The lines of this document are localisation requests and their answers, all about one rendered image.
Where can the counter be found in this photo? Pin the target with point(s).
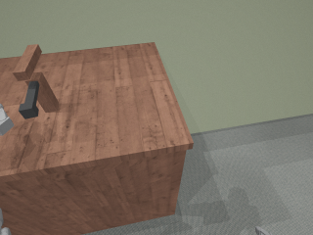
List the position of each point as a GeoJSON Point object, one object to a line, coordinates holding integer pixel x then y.
{"type": "Point", "coordinates": [107, 148]}

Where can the left robot hand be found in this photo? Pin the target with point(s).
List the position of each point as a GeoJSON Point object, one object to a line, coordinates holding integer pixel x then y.
{"type": "Point", "coordinates": [5, 122]}

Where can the tap lever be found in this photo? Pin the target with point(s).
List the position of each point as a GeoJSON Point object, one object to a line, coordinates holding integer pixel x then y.
{"type": "Point", "coordinates": [28, 109]}

